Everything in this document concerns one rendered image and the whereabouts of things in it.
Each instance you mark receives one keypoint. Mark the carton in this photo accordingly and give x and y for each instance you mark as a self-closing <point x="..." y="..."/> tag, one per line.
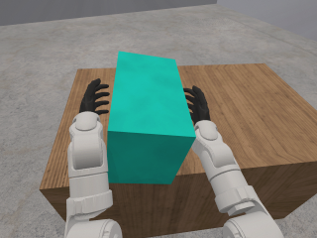
<point x="150" y="130"/>

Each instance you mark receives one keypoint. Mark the robot left forearm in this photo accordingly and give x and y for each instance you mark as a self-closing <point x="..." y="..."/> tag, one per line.
<point x="89" y="193"/>

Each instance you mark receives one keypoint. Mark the robot left hand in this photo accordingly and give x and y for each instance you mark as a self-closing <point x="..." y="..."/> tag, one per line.
<point x="88" y="103"/>

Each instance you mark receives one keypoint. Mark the robot right hand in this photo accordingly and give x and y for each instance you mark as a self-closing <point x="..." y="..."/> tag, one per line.
<point x="199" y="108"/>

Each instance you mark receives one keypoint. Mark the robot right upper arm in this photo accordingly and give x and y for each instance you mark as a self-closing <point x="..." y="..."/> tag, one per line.
<point x="253" y="225"/>

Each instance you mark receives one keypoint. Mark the robot left upper arm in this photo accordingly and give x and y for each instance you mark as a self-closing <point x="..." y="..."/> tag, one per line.
<point x="102" y="228"/>

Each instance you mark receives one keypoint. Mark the robot right forearm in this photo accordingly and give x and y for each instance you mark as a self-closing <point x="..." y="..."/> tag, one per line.
<point x="233" y="194"/>

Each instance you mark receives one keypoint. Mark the pedestal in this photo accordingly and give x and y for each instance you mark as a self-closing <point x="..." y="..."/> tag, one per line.
<point x="270" y="129"/>

